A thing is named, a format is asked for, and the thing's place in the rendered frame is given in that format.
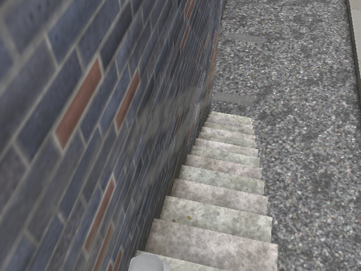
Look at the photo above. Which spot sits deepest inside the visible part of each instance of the stairs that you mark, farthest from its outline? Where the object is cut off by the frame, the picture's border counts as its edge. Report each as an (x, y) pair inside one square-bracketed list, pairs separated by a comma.
[(215, 218)]

